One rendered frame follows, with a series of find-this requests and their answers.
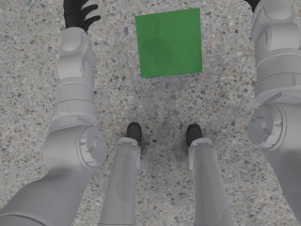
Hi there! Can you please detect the carton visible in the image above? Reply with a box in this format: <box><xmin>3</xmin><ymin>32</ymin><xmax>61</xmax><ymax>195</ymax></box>
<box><xmin>135</xmin><ymin>8</ymin><xmax>203</xmax><ymax>78</ymax></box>

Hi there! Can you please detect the robot right forearm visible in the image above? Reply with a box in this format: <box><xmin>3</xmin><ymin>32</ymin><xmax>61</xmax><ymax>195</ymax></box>
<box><xmin>250</xmin><ymin>0</ymin><xmax>301</xmax><ymax>105</ymax></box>

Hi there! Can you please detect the right robot shin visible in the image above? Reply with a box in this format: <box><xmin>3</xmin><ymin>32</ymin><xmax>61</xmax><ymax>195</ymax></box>
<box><xmin>190</xmin><ymin>137</ymin><xmax>217</xmax><ymax>156</ymax></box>

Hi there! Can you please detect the robot right hand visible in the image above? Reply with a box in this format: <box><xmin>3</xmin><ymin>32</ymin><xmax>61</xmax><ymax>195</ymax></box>
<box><xmin>244</xmin><ymin>0</ymin><xmax>261</xmax><ymax>13</ymax></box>

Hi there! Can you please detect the robot left upper arm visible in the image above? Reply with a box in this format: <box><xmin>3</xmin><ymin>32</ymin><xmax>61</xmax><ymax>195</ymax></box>
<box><xmin>0</xmin><ymin>124</ymin><xmax>108</xmax><ymax>226</ymax></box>

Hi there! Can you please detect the robot left forearm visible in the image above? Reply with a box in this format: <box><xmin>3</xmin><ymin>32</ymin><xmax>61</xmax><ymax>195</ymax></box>
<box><xmin>42</xmin><ymin>26</ymin><xmax>98</xmax><ymax>159</ymax></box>

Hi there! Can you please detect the robot left hand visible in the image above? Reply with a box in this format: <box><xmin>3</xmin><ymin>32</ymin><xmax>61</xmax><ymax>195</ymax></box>
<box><xmin>63</xmin><ymin>0</ymin><xmax>102</xmax><ymax>33</ymax></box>

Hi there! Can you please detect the left robot thigh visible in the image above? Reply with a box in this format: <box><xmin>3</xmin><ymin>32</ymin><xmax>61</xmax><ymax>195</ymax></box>
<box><xmin>97</xmin><ymin>142</ymin><xmax>141</xmax><ymax>226</ymax></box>

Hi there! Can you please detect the robot right upper arm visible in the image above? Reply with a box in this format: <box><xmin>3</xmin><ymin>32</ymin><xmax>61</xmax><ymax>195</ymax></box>
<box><xmin>247</xmin><ymin>102</ymin><xmax>301</xmax><ymax>226</ymax></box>

